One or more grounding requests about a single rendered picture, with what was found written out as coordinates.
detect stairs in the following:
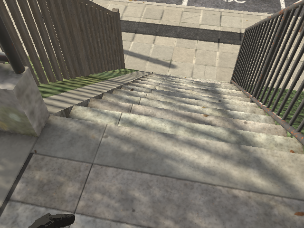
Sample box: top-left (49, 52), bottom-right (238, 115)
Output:
top-left (68, 72), bottom-right (304, 155)

